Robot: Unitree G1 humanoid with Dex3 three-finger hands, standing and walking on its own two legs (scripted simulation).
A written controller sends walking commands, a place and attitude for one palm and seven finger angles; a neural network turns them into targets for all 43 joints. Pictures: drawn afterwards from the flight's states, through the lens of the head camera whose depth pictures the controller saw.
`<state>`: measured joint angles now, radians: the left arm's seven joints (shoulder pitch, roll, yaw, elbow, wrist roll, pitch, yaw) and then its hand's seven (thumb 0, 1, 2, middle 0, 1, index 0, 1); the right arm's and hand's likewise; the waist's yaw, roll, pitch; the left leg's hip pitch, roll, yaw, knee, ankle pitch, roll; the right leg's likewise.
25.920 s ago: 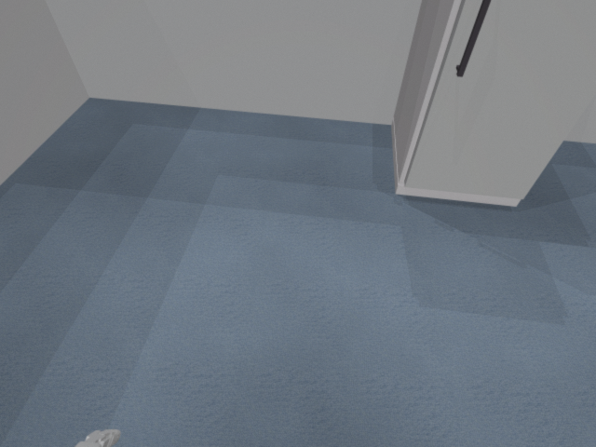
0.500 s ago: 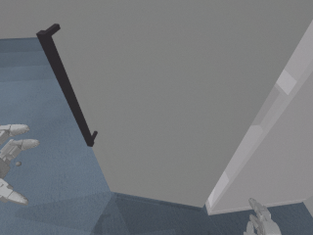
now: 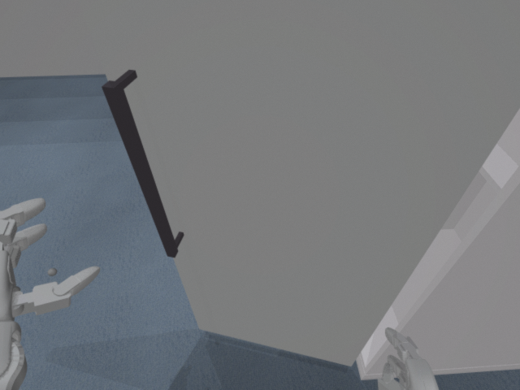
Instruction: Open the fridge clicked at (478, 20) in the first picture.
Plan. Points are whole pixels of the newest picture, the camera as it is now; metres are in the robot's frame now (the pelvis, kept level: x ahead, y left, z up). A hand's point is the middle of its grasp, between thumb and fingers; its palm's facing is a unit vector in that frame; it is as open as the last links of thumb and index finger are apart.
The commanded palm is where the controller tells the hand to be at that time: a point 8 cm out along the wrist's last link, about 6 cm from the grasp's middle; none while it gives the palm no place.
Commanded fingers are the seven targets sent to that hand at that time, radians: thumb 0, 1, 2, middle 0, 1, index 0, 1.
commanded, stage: draw the hand back to the body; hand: left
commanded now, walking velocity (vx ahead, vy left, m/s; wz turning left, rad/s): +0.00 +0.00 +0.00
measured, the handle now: (155, 182) +0.41 +0.25 +0.09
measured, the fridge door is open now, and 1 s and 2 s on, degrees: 73 73 73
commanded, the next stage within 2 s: step back with the hand held close in 0.66 s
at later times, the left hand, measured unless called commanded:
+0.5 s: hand (70, 267) +0.20 +0.26 +0.16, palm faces +0.48 -0.78 -0.41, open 7.6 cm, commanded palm +0.15 +0.29 +0.18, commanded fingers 0.00 0.90 0.90 -0.20 -0.30 -0.20 -0.30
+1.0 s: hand (76, 265) +0.20 +0.25 +0.16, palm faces +0.40 -0.81 -0.43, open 7.4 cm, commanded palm +0.14 +0.29 +0.18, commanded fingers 0.00 0.90 0.90 -0.20 -0.30 -0.20 -0.30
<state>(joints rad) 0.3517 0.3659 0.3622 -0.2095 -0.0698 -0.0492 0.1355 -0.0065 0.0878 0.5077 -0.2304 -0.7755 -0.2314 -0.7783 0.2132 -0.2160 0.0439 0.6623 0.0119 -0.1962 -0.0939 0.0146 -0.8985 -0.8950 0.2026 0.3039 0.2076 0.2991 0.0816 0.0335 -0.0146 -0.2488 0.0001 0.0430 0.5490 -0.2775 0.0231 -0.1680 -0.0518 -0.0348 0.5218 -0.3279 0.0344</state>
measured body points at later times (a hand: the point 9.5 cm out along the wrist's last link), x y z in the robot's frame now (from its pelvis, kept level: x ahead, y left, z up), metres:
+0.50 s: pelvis +0.01 -0.02 +0.00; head -0.01 -0.04 +0.45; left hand +0.17 +0.29 +0.18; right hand +0.20 -0.24 -0.08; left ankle +0.01 +0.10 -0.73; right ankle -0.03 -0.14 -0.73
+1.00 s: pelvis -0.01 +0.00 +0.00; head +0.01 -0.01 +0.45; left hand +0.18 +0.29 +0.18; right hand +0.18 -0.24 -0.08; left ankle +0.01 +0.10 -0.73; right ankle -0.03 -0.14 -0.73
